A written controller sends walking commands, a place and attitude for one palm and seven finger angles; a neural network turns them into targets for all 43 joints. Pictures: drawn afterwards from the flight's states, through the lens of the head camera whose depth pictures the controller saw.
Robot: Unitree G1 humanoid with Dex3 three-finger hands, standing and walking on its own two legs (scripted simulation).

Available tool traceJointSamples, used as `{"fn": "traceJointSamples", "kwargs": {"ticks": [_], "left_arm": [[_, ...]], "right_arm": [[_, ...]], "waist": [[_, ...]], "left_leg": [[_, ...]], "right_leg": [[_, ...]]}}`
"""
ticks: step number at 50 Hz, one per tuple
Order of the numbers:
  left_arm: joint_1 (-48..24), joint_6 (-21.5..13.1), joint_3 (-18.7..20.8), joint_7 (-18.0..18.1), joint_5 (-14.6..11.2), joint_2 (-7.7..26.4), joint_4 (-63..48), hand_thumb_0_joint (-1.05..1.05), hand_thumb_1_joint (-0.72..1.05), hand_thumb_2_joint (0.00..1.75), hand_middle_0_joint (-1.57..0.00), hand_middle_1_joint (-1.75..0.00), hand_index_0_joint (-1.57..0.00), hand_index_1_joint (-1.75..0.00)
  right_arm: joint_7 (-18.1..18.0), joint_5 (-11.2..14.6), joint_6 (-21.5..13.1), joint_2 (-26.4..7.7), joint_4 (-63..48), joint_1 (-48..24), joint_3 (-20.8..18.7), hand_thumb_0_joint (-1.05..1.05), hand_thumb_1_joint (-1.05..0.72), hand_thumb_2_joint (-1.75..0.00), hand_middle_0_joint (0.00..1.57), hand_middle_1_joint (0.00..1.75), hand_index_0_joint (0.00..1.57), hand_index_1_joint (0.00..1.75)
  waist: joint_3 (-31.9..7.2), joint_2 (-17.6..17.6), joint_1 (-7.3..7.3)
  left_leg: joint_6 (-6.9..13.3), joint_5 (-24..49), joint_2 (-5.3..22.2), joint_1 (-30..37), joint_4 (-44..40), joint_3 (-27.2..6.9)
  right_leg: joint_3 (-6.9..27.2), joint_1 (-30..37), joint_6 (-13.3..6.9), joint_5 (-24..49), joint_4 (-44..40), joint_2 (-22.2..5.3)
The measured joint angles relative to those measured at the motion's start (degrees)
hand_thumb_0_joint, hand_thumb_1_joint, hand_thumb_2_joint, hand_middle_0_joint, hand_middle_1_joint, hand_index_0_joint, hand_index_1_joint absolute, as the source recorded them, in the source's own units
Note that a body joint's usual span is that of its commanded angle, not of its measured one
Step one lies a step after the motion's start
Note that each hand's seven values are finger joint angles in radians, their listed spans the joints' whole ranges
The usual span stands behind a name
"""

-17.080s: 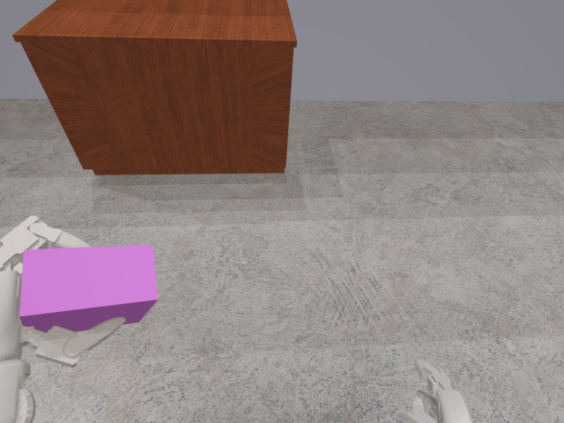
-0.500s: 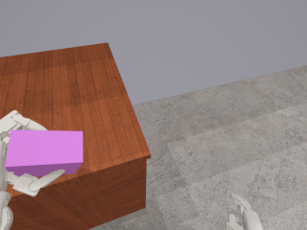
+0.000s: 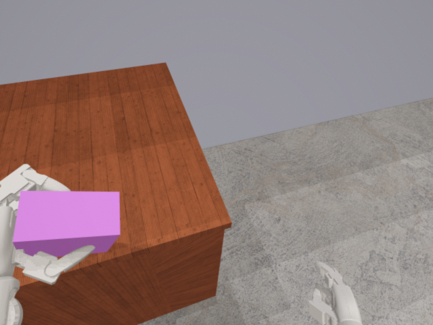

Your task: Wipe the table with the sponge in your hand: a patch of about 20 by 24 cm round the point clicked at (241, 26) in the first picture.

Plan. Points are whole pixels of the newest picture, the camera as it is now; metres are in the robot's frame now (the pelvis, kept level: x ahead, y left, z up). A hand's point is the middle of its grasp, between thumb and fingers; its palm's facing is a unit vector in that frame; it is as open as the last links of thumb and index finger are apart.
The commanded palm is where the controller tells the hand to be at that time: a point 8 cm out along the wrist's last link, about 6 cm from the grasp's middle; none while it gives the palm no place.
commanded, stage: come to a stop and stand still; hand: left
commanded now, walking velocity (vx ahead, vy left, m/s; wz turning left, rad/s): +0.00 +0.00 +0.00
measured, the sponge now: (84, 225) +0.22 +0.21 +0.13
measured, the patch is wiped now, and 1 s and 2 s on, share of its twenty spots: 0.00 0.00 0.00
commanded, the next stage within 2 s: look again from close up in 0.48 s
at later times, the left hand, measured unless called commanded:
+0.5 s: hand (22, 218) +0.21 +0.28 +0.16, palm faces +0.36 -0.85 -0.38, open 10.3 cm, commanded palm +0.15 +0.32 +0.17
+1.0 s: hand (37, 212) +0.23 +0.28 +0.14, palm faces +0.31 -0.85 -0.43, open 10.3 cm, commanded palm +0.17 +0.30 +0.17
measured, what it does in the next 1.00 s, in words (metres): stands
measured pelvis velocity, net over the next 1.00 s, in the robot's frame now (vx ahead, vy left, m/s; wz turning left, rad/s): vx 0.00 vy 0.03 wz -0.03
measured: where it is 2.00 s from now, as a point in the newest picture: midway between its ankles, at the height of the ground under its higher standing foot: outside the picture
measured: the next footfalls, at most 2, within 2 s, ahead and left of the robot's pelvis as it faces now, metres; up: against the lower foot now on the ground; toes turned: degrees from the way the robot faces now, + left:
none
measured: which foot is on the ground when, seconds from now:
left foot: down 0.00-1.00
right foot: down 0.00-1.00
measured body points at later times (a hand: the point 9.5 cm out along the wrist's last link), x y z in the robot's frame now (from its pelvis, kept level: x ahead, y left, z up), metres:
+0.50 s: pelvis -0.01 +0.04 +0.00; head +0.01 +0.06 +0.45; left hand +0.19 +0.32 +0.18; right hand +0.15 -0.19 -0.08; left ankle +0.01 +0.11 -0.74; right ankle -0.01 -0.10 -0.74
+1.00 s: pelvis +0.00 +0.03 +0.00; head +0.03 +0.05 +0.45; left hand +0.21 +0.32 +0.16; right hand +0.17 -0.21 -0.07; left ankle +0.01 +0.11 -0.74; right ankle -0.01 -0.10 -0.74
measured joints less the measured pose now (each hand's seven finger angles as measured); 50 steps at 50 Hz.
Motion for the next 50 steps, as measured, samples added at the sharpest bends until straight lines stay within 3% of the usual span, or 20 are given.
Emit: {"fn": "traceJointSamples", "kwargs": {"ticks": [6, 17, 29, 31, 33, 35, 38, 42, 45, 50], "left_arm": [[-2.58, -0.30, -0.06, 0.30, 0.45, -0.29, 0.52, -0.01, -0.52, 1.02, -0.72, -1.36, -0.72, -1.35], [-2.91, -0.62, 0.24, -0.02, 1.20, -0.48, 1.46, -0.01, -0.52, 1.02, -0.72, -1.36, -0.72, -1.35], [-1.42, -1.80, 1.16, -0.11, 1.12, 0.43, 0.63, -0.01, -0.52, 1.02, -0.72, -1.36, -0.72, -1.35], [-8.99, -3.62, 2.99, -2.83, 4.66, 4.81, 4.39, -0.01, -0.52, 1.02, -0.72, -1.36, -0.72, -1.35], [-15.81, -5.08, 5.88, -3.04, 3.70, 7.38, 9.69, -0.01, -0.52, 1.02, -0.72, -1.36, -0.72, -1.35], [-18.07, -4.65, 8.09, -2.33, 2.43, 6.80, 11.89, -0.01, -0.52, 1.02, -0.72, -1.36, -0.72, -1.35], [-13.50, -3.93, 6.87, -1.61, 1.18, 2.56, 8.56, -0.01, -0.52, 1.02, -0.72, -1.36, -0.72, -1.35], [-3.57, -4.26, -0.69, -3.12, 1.87, -1.57, 2.30, -0.01, -0.52, 1.02, -0.72, -1.36, -0.72, -1.35], [0.06, -4.63, -2.46, -4.10, 1.98, -0.12, 1.71, -0.01, -0.52, 1.02, -0.72, -1.36, -0.72, -1.35], [-3.06, -3.60, 2.33, -2.98, 1.33, 3.30, 4.38, -0.01, -0.52, 1.02, -0.72, -1.36, -0.72, -1.35]], "right_arm": [[0.01, -0.36, -0.77, 0.74, 0.59, 1.22, 0.77, 0.01, -0.90, -0.89, 0.20, 0.30, 0.20, 0.30], [0.51, -0.41, -1.64, 0.61, 0.33, 2.86, 0.44, 0.01, -0.90, -0.89, 0.20, 0.30, 0.20, 0.30], [0.56, -0.45, -1.93, 0.44, 1.65, 3.45, -0.14, 0.01, -0.90, -0.89, 0.20, 0.30, 0.20, 0.30], [0.47, -1.41, -3.66, 0.34, 1.63, 4.19, -0.34, 0.01, -0.90, -0.89, 0.20, 0.30, 0.20, 0.30], [1.27, -1.06, -3.83, 0.38, 2.74, 2.62, 0.16, 0.01, -0.90, -0.89, 0.20, 0.30, 0.20, 0.30], [2.13, -0.72, -4.16, 0.09, 2.45, 1.37, 0.26, 0.01, -0.90, -0.89, 0.20, 0.30, 0.20, 0.30], [3.37, -0.28, -4.73, -0.69, 1.08, 0.62, -0.28, 0.01, -0.90, -0.89, 0.20, 0.30, 0.20, 0.30], [3.29, -0.44, -4.62, -1.33, 0.09, 0.83, -0.62, 0.01, -0.90, -0.89, 0.20, 0.30, 0.20, 0.30], [2.05, -0.58, -3.76, -0.91, 0.05, 1.38, -0.54, 0.01, -0.90, -0.89, 0.20, 0.30, 0.20, 0.30], [0.51, -0.45, -3.20, -0.64, 0.30, 1.96, -0.37, 0.01, -0.90, -0.89, 0.20, 0.30, 0.20, 0.30]], "waist": [[-0.70, -0.99, 0.31], [-0.66, -1.09, -1.04], [-0.38, -0.46, -1.08], [0.11, -0.76, 1.20], [1.05, -1.55, 2.08], [1.39, -1.34, 1.83], [0.87, -0.17, 0.45], [-0.46, 0.58, -0.93], [-1.06, -0.33, -1.28], [-0.08, -1.89, -0.27]], "left_leg": [[1.12, 0.62, -0.88, 0.44, -0.70, 0.05], [2.76, 1.57, -2.25, 0.40, -1.93, 0.88], [2.74, 1.26, -2.50, 0.50, -1.91, 0.55], [2.58, 0.83, -2.09, -1.64, 0.01, 0.17], [2.32, 1.11, -1.95, -2.37, 0.25, 0.39], [2.18, 1.11, -1.58, -2.66, 0.47, 1.15], [2.44, 0.67, -1.35, -2.45, 0.50, 2.40], [2.70, -0.14, -1.31, -1.92, 0.57, 3.20], [2.56, -0.49, -1.31, -1.56, 0.51, 2.99], [2.25, -0.64, -1.20, -1.10, 0.57, 2.10]], "right_leg": [[0.00, 1.00, 1.08, 1.18, -1.68, -0.83], [0.75, 0.98, 2.62, 2.54, -3.15, -2.19], [0.43, 1.28, 2.77, 2.15, -3.26, -2.42], [0.02, -0.57, 2.45, 1.73, -1.71, -2.06], [0.24, -2.01, 1.96, 1.40, -0.22, -1.98], [1.04, -2.76, 1.98, 1.54, 0.29, -1.68], [2.31, -3.05, 2.22, 1.62, 0.40, -1.49], [3.15, -2.67, 2.59, 1.23, 0.21, -1.47], [2.96, -2.23, 2.49, 0.79, 0.16, -1.46], [2.08, -1.27, 2.14, 0.52, -0.21, -1.30]]}}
